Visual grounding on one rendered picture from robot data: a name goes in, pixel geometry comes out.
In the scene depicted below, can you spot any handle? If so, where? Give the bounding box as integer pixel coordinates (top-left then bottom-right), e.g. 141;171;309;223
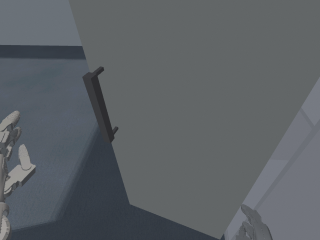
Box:
82;66;119;144

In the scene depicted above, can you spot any fridge door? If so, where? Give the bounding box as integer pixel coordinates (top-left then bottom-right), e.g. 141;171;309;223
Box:
68;0;320;240

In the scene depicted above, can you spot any right robot hand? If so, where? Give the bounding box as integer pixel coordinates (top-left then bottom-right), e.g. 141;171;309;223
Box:
235;204;273;240

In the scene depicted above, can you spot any robot left forearm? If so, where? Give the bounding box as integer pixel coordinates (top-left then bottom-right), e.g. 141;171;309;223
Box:
0;202;12;240

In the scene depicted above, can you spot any left robot hand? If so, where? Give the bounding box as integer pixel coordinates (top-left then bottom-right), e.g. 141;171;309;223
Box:
0;110;36;203

